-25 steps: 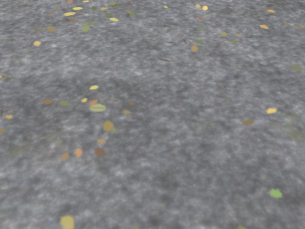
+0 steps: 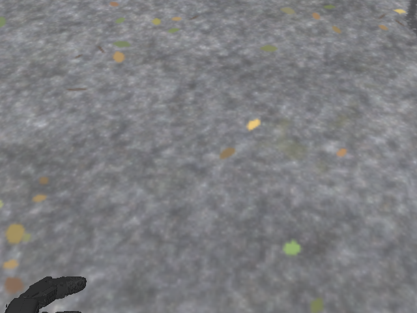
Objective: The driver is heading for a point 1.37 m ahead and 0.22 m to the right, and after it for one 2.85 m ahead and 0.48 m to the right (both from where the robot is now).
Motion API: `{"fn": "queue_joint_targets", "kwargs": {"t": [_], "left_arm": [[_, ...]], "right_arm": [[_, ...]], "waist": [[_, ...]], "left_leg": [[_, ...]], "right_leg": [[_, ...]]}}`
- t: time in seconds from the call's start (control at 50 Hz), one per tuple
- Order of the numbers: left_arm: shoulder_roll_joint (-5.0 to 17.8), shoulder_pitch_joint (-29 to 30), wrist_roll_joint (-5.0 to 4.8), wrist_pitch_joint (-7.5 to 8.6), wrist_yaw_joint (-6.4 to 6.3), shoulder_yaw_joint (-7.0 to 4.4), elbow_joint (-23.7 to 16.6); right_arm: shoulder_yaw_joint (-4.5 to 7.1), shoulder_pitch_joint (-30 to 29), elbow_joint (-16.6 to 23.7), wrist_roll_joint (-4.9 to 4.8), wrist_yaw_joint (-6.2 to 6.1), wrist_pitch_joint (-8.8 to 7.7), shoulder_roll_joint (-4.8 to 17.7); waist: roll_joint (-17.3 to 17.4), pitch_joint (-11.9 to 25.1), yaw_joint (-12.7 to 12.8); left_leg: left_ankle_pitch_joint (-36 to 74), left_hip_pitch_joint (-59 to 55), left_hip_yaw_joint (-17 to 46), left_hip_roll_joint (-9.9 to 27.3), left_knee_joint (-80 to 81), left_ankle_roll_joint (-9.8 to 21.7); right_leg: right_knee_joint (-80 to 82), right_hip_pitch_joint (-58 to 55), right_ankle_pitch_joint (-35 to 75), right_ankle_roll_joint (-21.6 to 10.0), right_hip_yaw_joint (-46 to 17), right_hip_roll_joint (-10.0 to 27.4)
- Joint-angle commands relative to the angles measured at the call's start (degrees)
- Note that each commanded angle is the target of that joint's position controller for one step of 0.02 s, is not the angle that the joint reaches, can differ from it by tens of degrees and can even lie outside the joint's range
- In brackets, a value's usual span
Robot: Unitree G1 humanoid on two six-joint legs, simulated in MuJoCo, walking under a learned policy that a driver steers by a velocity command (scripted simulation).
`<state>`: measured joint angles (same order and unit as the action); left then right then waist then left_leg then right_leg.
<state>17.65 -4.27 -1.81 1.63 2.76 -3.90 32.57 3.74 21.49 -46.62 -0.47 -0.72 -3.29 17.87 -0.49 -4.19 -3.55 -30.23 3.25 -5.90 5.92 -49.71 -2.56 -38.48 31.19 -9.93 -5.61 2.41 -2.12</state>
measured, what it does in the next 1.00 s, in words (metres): walks ahead, turning right: left foot, then right foot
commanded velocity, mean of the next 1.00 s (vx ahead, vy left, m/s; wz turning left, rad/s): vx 0.44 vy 0.00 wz -0.34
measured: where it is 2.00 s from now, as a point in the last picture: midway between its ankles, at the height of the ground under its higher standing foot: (240, 227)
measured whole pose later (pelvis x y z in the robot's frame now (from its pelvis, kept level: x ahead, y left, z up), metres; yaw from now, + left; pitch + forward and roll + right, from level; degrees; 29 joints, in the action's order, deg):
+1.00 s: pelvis +0.53 -0.09 +0.02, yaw -17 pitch +2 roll +1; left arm 14.5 -2.3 1.0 3.7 1.4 -1.4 38.6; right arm 1.9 19.2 -47.0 -0.4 0.0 -2.6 17.5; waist 0.5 -2.8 -3.8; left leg -32.9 13.5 2.4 -0.2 -50.7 -2.0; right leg -29.7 25.8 -5.5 -2.2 -0.5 -0.8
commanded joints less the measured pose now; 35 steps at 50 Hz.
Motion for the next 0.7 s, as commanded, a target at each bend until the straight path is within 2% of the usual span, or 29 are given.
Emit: {"fn": "queue_joint_targets", "kwargs": {"t": [0.02, 0.04, 0.06, 0.08, 0.1, 0.14, 0.2, 0.26, 0.32, 0.34, 0.4, 0.42, 0.44, 0.46, 0.48, 0.5, 0.52, 0.54, 0.56, 0.58, 0.62, 0.66, 0.7], "left_arm": [[11.1, -20.3, 0.68, 1.47, -0.69, -3.65, 0.9], [10.1, -16.9, 0.53, 1.93, -0.73, -3.22, 1.1], [8.4, -12.6, 0.72, 2.03, -0.88, -2.58, 0.5], [7.4, -9.7, 1.61, 2.10, -1.07, -2.09, -0.3], [7.1, -8.2, 1.94, 2.13, -1.27, -1.96, -0.6], [7.1, -8.1, 1.36, 2.50, -1.76, -1.92, 0.5], [8.3, -10.2, 1.18, 2.47, -2.80, -2.15, 2.3], [8.8, -12.8, 0.61, 1.97, -3.30, -2.33, 4.0], [9.3, -16.1, 0.06, 1.63, -3.51, -2.54, 5.8], [8.9, -16.6, -0.06, 1.43, -3.61, -2.45, 6.2], [8.1, -17.0, 0.45, 0.81, -3.80, -2.32, 7.2], [7.5, -16.6, 0.58, 0.62, -3.68, -2.10, 7.3], [5.4, -16.6, 0.98, 0.65, -3.38, -1.31, 7.1], [2.4, -19.2, 2.22, 0.82, -3.30, -0.11, 6.2], [0.2, -27.1, -0.10, 1.44, -3.29, 0.64, 6.5], [5.9, -24.2, -0.67, 1.62, -3.43, -0.21, 7.4], [8.3, -16.6, -0.58, 1.59, -3.39, -0.90, 6.1], [7.8, -12.3, 0.21, 1.65, -3.48, -0.71, 5.0], [6.7, -10.0, 0.99, 1.98, -3.30, -0.70, 4.1], [5.6, -10.5, 1.07, 2.09, -3.04, -0.61, 4.1], [3.5, -11.9, 0.98, 1.91, -2.80, -0.13, 4.9], [2.0, -9.3, 1.50, 1.83, -2.70, 0.52, 4.0], [1.1, -5.7, 1.74, 2.16, -2.44, 1.12, 3.2]], "right_arm": [[0.77, -7.5, 10.5, -2.21, 0.83, -4.54, 8.7], [0.27, -8.9, 11.2, -1.83, 0.52, -5.15, 7.9], [0.39, -8.8, 10.5, -0.21, 0.16, -5.23, 7.8], [0.75, -7.3, 10.1, 0.43, 0.20, -4.72, 8.2], [0.83, -6.4, 9.8, 0.69, 0.37, -4.04, 8.1], [0.53, -6.0, 9.4, 1.35, 0.50, -2.90, 6.7], [-0.26, -12.3, 11.4, 1.82, 0.48, -2.36, 4.7], [-1.04, -19.9, 13.1, 1.38, 1.07, -2.90, 2.9], [-0.72, -24.2, 14.4, 0.31, 1.88, -3.54, 4.0], [-0.39, -24.3, 14.5, 0.21, 2.08, -3.69, 4.8], [0.46, -20.8, 13.7, 0.21, 2.49, -4.13, 6.2], [1.04, -17.0, 12.8, 0.46, 2.26, -4.30, 6.7], [1.89, -11.1, 11.8, 1.03, 1.93, -4.57, 8.4], [2.60, -2.8, 11.5, 1.81, 1.61, -4.52, 11.7], [3.66, 2.1, 8.0, 1.59, 2.34, -3.73, 14.3], [2.40, 1.7, 8.7, -0.05, 2.64, -3.54, 8.9], [1.63, -1.5, 9.0, -0.13, 2.32, -3.20, 6.2], [1.20, -4.4, 9.4, 0.58, 2.17, -2.85, 5.7], [0.92, -6.0, 9.0, 0.96, 2.05, -2.69, 5.0], [0.56, -6.6, 8.8, 1.40, 1.88, -2.84, 4.3], [0.39, -6.2, 8.0, 0.80, 1.86, -3.15, 3.7], [0.77, -5.2, 6.9, 0.15, 1.73, -3.27, 5.3], [1.13, -4.4, 6.1, -0.03, 1.51, -2.92, 6.8]], "waist": [[-6.0, 20.5, 11.8], [-2.6, 14.0, 9.2], [-0.4, 10.1, 6.5], [-1.7, 8.5, 4.0], [-2.4, 7.7, 2.7], [-2.1, 6.1, 1.8], [-1.9, 3.2, 3.4], [-2.8, 2.5, 6.4], [-3.5, 2.3, 8.0], [-3.9, 2.5, 7.8], [-6.4, 3.4, 6.2], [-6.7, 4.7, 4.0], [-5.6, 9.6, 1.1], [2.1, 19.0, -0.9], [21.4, 24.5, 1.6], [13.3, 19.4, -0.1], [7.2, 11.7, -1.4], [3.0, 7.4, -0.4], [2.4, 4.3, 0.8], [4.1, 4.1, 2.3], [6.1, 4.7, 3.2], [5.7, 3.6, 2.9], [4.7, 3.0, 1.8]], "left_leg": [[2.7, 44.5, 11.8, -3.8, -30.7, 2.5], [7.8, 43.3, 11.2, -1.5, -26.0, 3.2], [10.6, 39.8, 11.1, 0.3, -21.5, 2.9], [12.6, 35.6, 11.6, 1.4, -19.0, 2.7], [13.5, 33.3, 11.4, 1.7, -17.4, 2.2], [14.8, 32.0, 10.1, 1.6, -13.3, 0.4], [24.3, 33.0, 8.9, 0.1, -2.6, -1.6], [35.3, 28.1, 8.2, -3.3, 11.6, -1.6], [37.2, 25.3, 9.3, -5.1, 18.0, -0.9], [36.1, 25.2, 10.2, -5.2, 19.6, -0.4], [29.4, 22.7, 9.8, -4.9, 21.0, 2.3], [28.3, 17.3, 8.2, -5.7, 23.0, 3.9], [28.8, 7.1, 9.1, -3.7, 23.0, 6.3], [29.4, -9.6, 20.0, 6.2, 20.1, 10.9], [12.4, -24.0, 47.6, 16.4, 28.9, 19.7], [-1.3, -21.6, 51.7, 16.2, 32.6, 18.1], [-0.1, -14.5, 42.9, 14.2, 33.5, 16.0], [6.8, -7.4, 36.3, 11.8, 34.3, 15.1], [13.0, -2.2, 31.7, 9.8, 35.5, 15.2], [17.5, 0.8, 28.3, 8.0, 36.7, 14.7], [22.9, 2.6, 24.0, 6.5, 38.5, 15.2], [27.1, 3.6, 21.0, 6.8, 40.3, 16.3], [29.0, 3.7, 17.9, 6.4, 41.5, 16.1]], "right_leg": [[21.8, -53.0, -13.7, -14.5, -43.9, 19.6], [22.0, -43.7, -8.2, -12.9, -37.2, 17.4], [22.1, -35.2, -1.7, -11.6, -31.5, 15.0], [23.3, -28.9, 3.4, -11.3, -27.7, 13.1], [24.7, -25.2, 5.6, -11.4, -26.3, 12.2], [26.1, -20.1, 10.7, -11.9, -22.9, 11.3], [26.6, -15.9, 12.6, -10.6, -18.6, 8.6], [25.1, -14.1, 8.0, -7.6, -16.6, 5.9], [22.8, -16.8, 4.3, -6.8, -20.5, 7.5], [20.9, -19.2, 3.6, -6.4, -22.3, 8.2], [16.0, -25.3, 8.1, -5.1, -25.1, 11.0], [12.5, -25.5, 13.8, -4.2, -24.5, 9.8], [3.9, -24.0, 17.6, -2.5, -22.1, 6.6], [-12.7, -15.1, 5.9, -0.1, -18.2, 2.5], [-30.5, 4.0, -22.3, 4.0, -12.6, -5.1], [-36.5, 10.8, -21.9, 4.4, -15.3, -1.5], [-37.4, 12.7, -16.8, 4.5, -13.7, 0.5], [-35.7, 11.4, -13.2, 4.5, -11.4, 2.5], [-32.1, 10.7, -10.6, 4.5, -10.6, 4.3], [-29.4, 7.8, -8.7, 4.4, -10.0, 6.1], [-25.1, 5.5, -8.0, 4.9, -8.2, 6.9], [-19.1, 6.6, -6.3, 5.7, -6.9, 7.6], [-11.5, 6.5, -0.3, 6.2, -6.1, 8.0]]}}
Keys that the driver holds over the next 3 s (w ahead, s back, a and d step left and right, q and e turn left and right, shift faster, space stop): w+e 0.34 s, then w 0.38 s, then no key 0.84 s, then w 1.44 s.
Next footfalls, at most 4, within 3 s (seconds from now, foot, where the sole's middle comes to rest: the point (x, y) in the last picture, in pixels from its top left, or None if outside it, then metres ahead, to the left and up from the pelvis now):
0.44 left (182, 296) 0.47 0.08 -0.75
0.92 right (273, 238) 0.64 -0.22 -0.75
1.24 left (198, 231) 0.68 0.02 -0.75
2.22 left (223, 142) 1.05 -0.09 -0.75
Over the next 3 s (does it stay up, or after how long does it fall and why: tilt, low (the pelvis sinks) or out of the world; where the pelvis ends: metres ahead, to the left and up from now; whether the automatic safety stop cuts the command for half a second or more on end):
stays up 1.23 -0.32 0.04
